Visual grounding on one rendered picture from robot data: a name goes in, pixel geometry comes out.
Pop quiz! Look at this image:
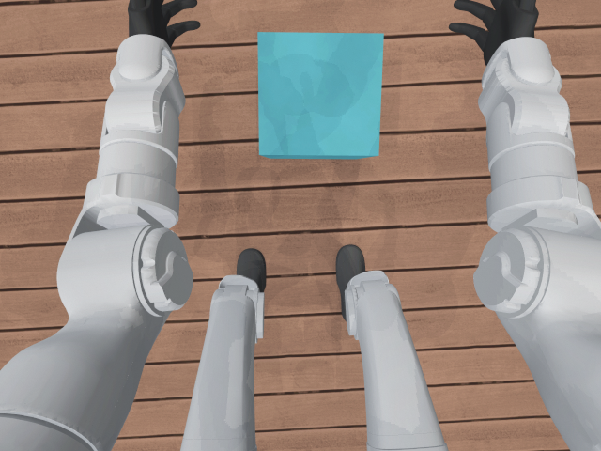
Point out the right robot shin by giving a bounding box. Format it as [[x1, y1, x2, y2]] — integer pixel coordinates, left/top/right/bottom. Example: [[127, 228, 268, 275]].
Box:
[[347, 271, 402, 307]]

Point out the carton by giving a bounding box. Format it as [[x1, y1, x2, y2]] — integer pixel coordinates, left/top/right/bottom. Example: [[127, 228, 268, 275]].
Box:
[[257, 32, 384, 159]]

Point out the right robot forearm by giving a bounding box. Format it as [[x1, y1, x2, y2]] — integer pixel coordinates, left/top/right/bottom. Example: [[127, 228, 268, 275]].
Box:
[[478, 37, 601, 240]]

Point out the robot left upper arm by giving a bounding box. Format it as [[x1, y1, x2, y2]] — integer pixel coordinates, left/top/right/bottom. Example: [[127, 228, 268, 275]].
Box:
[[0, 224, 193, 451]]

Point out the left robot forearm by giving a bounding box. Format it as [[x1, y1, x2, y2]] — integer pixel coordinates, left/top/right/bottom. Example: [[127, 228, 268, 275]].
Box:
[[56, 34, 186, 306]]

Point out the robot right upper arm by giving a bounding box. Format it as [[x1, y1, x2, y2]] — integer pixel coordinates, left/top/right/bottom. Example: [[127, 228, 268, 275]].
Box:
[[473, 225, 601, 451]]

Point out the left robot thigh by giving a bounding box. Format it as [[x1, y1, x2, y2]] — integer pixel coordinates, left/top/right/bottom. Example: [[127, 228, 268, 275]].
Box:
[[180, 285, 265, 451]]

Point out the robot left hand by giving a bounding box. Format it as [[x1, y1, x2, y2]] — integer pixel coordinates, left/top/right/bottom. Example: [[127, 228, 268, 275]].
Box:
[[128, 0, 200, 48]]

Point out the robot right hand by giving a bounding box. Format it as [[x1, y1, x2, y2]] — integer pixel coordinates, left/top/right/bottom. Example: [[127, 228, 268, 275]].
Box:
[[449, 0, 539, 66]]

